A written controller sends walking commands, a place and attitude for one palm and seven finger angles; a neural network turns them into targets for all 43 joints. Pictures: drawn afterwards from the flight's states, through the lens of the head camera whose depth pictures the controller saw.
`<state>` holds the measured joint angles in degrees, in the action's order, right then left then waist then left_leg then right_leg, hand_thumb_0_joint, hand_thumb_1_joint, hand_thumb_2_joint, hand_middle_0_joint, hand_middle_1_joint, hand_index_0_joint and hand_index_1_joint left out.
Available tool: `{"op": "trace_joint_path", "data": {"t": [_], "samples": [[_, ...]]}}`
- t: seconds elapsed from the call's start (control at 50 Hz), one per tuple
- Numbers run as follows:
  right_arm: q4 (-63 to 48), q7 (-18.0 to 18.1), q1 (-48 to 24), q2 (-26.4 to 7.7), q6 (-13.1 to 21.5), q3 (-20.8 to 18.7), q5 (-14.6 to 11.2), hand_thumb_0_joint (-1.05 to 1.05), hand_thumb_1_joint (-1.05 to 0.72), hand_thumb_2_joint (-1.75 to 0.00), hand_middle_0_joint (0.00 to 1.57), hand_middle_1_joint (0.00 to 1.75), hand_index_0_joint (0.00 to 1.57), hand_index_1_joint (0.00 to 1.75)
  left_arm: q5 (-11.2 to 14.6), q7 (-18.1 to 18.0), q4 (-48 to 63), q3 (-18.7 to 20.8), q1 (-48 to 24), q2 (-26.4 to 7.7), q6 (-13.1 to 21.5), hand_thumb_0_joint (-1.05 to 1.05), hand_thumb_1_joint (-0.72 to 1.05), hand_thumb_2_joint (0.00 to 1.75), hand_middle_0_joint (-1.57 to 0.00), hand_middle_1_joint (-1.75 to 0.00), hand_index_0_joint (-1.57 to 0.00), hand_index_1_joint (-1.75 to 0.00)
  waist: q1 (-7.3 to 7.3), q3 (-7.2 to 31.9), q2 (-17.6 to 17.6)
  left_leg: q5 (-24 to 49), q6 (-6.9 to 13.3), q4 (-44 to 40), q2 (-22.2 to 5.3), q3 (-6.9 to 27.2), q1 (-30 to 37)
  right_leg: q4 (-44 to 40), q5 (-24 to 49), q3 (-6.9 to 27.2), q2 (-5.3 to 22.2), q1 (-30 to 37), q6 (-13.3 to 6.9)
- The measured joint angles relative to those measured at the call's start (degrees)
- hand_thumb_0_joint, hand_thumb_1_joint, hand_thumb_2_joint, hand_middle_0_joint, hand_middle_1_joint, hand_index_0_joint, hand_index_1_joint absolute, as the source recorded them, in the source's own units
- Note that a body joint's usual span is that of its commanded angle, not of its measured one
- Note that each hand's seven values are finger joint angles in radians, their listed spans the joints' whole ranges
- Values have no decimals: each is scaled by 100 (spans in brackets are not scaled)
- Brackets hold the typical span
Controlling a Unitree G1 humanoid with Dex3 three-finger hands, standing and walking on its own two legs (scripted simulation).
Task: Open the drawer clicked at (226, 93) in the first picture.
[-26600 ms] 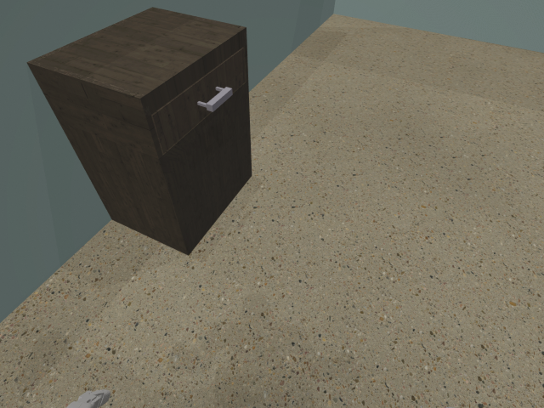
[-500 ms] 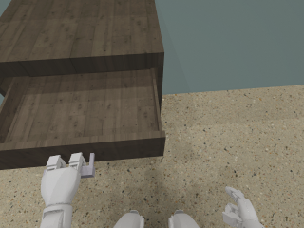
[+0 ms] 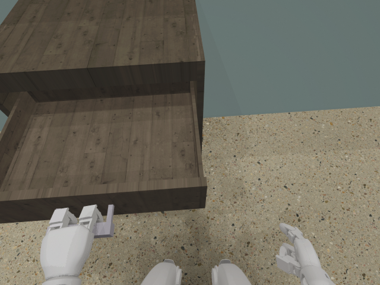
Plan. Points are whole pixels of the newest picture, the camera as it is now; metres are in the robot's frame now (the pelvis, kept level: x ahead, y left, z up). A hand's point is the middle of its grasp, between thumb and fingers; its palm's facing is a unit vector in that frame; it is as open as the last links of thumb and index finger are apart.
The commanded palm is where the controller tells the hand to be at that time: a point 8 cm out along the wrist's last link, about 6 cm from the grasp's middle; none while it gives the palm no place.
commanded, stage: pull the drawer open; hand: left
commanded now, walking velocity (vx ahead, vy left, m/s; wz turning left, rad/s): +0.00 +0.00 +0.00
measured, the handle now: (82, 221) +0.24 +0.26 -0.03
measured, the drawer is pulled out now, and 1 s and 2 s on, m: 0.30 0.30 0.30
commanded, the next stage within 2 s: open the thumb to release the handle in 0.30 s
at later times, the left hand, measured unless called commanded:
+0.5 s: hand (80, 249) +0.19 +0.25 -0.06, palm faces -0.01 -0.03 -1.00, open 5.9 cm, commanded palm +0.17 +0.25 +0.00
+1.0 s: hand (81, 248) +0.19 +0.25 -0.05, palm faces -0.03 -0.04 -1.00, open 13.2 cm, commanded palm +0.17 +0.24 +0.00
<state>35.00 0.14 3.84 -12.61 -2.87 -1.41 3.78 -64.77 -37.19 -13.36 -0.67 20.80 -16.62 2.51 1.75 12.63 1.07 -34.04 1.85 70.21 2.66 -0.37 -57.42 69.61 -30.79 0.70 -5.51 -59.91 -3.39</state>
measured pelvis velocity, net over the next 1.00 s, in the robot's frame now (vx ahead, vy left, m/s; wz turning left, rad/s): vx -0.02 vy -0.01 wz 0.02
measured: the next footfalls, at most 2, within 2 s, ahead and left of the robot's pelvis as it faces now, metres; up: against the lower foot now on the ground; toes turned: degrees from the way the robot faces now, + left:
none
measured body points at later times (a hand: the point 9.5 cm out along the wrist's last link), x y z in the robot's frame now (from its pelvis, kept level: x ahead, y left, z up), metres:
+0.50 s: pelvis +0.00 +0.00 -0.01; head +0.09 -0.02 +0.43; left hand +0.19 +0.25 +0.00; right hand +0.22 -0.23 -0.13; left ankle -0.01 +0.10 -0.63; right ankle +0.02 -0.09 -0.63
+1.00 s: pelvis -0.02 -0.01 +0.00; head +0.06 -0.02 +0.44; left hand +0.19 +0.25 +0.00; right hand +0.19 -0.24 -0.11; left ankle -0.01 +0.10 -0.63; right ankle +0.02 -0.09 -0.63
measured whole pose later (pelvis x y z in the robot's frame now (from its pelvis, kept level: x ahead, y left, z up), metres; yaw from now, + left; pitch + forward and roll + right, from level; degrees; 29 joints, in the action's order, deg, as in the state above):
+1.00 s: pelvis -0.02 -0.01 +0.00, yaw +1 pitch +20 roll +0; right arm 36.8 2.8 4.8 -13.6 -2.0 -2.0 2.9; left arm -63.9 -37.6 -18.7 -1.9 14.4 -17.0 0.2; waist 2.1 12.0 1.5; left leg -32.2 1.1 70.0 3.1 1.0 -58.1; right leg 69.1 -29.3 -0.8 -4.9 -60.0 -3.9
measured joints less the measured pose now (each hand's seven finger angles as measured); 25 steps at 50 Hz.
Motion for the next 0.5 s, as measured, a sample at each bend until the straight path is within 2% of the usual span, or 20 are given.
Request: {"op": "trace_joint_path", "data": {"t": [0.12, 0.4, 0.5], "samples": [[-77, -19, -23, 13, -7, 22, 1, 2, -91, -90, 20, 30, 20, 30, 76, 82, 178, 70, 201, -44, 68, 1, 68, 72, -29, -135, -42, -135, -24, 13, 8, -37, -7, 35, -14, -35, -22, 60, -31, 30, -18, -46, -9], [-76, -4, -37, -27, -23, -12, 33, 2, -91, -90, 20, 30, 20, 30, 47, 10, 321, 122, 294, -53, 225, 1, 68, 74, -29, -135, -40, -133, 23, 10, 4, -84, 2, 134, -2, -44, -162, 167, -83, 32, -8, -189, 1], [42, 72, -39, -79, 36, -76, 59, 1, -91, -90, 20, 30, 20, 30, -85, -251, 76, 27, -44, -16, 127, 0, 67, 77, -32, -134, -40, -133, 100, -1, 76, -71, 0, 249, 51, 64, -317, 230, -98, -84, 51, -282, 4]]}}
